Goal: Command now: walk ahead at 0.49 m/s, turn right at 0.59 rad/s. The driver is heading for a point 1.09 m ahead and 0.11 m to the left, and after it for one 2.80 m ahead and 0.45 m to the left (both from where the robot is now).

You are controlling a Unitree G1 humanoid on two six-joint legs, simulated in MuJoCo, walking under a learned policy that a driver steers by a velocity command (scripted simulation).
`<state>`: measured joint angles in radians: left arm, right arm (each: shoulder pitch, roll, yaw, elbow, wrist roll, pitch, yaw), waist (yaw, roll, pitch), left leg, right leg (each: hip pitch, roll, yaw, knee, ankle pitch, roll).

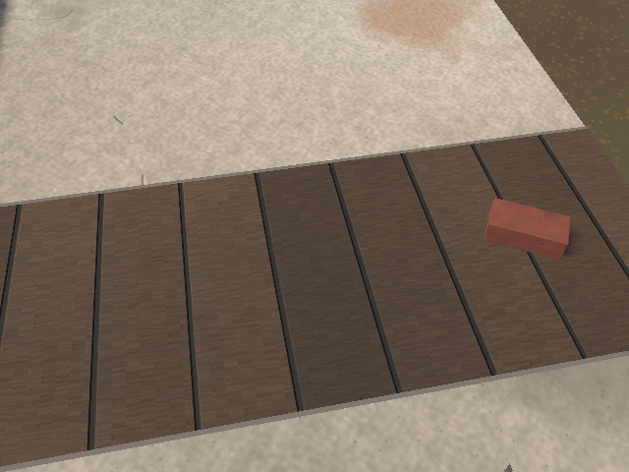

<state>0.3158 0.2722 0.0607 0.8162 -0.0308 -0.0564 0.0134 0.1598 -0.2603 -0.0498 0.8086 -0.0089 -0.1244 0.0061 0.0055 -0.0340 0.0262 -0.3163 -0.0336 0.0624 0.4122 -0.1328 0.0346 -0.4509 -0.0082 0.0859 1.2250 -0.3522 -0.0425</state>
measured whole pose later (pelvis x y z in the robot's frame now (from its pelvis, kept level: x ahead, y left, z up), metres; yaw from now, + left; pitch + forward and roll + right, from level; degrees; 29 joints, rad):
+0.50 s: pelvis +0.26 -0.08 +0.00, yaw -2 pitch +2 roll +0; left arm 0.20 0.24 0.05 0.72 0.00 -0.09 -0.02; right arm 0.30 -0.29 -0.05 0.91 0.04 -0.08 0.01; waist -0.01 0.03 0.02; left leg -0.46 0.07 -0.04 1.18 -0.35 0.02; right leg -0.34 -0.02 -0.10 0.49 -0.19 -0.04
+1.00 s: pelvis +0.52 -0.01 -0.02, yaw +15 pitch +2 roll -1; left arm 0.25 0.27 0.06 0.82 -0.03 -0.10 0.01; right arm 0.15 -0.28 -0.08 0.74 0.02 -0.05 0.05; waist 0.01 0.00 0.06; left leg -0.46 -0.07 0.05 0.63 -0.21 0.11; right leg -0.30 -0.06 0.00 1.22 -0.46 0.01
